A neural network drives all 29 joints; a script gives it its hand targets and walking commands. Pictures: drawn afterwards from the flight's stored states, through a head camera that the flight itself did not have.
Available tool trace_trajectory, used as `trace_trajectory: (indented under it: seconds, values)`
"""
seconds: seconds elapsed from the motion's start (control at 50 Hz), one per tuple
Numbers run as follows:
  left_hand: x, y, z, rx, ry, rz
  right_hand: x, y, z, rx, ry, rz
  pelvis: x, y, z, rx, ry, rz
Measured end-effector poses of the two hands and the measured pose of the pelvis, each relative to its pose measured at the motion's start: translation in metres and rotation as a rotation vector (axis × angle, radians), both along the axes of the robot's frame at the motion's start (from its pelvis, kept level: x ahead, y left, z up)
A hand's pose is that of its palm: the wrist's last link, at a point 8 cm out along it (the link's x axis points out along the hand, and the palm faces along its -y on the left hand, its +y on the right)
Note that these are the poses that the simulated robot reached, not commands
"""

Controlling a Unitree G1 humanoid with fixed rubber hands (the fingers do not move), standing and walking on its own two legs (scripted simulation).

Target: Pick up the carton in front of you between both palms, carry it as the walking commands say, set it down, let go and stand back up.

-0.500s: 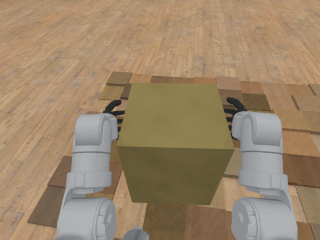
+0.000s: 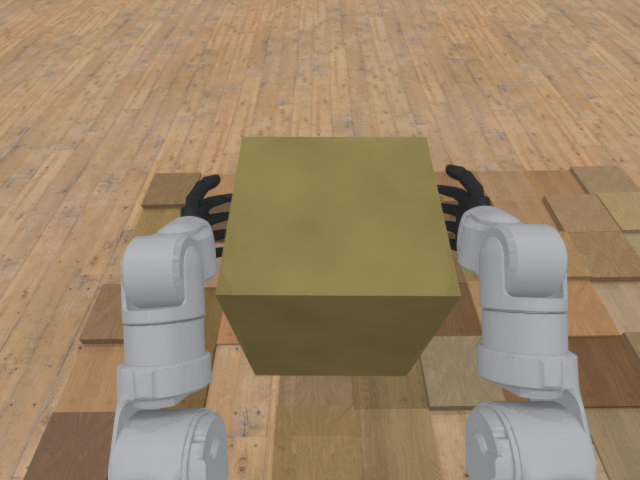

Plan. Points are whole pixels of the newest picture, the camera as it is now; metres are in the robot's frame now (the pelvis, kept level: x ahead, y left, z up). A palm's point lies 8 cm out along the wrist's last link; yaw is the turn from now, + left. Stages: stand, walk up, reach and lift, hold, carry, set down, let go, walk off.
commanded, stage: carry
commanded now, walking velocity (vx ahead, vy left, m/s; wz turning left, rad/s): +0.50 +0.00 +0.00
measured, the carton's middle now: (332, 268) +0.38 -0.01 +0.08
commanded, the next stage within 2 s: none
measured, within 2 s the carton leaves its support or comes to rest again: neither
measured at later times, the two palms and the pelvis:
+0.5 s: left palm (218, 143) +0.64 +0.16 +0.10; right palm (396, 131) +0.65 -0.14 +0.11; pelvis +0.27 +0.00 -0.01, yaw +1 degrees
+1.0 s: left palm (238, 84) +0.79 +0.14 +0.13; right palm (398, 69) +0.80 -0.16 +0.14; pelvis +0.43 -0.02 +0.02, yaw +1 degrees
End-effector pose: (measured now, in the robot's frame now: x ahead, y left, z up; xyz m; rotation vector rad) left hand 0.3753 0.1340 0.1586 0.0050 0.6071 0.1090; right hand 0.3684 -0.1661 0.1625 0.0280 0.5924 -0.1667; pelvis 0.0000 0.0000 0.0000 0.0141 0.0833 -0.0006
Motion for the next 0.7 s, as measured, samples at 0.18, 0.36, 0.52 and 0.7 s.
trace_trajectory:
  seconds: [0.18, 0.36, 0.52, 0.7]
  values:
    - [0.084, 0.005, 0.017, 0.043, 0.07, 0.068, 0.115, 0.006, 0.019, -0.015, 0.068, 0.104, 0.099, -0.025, -0.01, 0.016, -0.007, 0.023]
    - [0.18, 0.02, -0.009, 0.019, 0.188, 0.1, 0.215, 0.021, -0.009, 0.008, 0.186, 0.099, 0.197, -0.016, -0.002, 0.015, 0.001, 0.029]
    - [0.276, 0.025, -0.064, -0.005, 0.235, 0.038, 0.285, 0.025, -0.063, -0.032, 0.235, 0.048, 0.279, 0.002, -0.004, 0.002, -0.014, 0.006]
    - [0.347, 0.002, -0.063, -0.025, 0.139, 0.026, 0.343, 0.001, -0.066, 0.025, 0.136, -0.024, 0.336, -0.004, 0.006, 0.006, 0.016, 0.004]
